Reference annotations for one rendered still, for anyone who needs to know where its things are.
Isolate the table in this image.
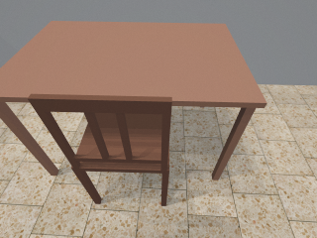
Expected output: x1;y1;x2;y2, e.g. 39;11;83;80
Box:
0;21;267;180

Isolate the chair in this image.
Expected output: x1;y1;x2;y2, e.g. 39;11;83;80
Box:
27;93;172;206

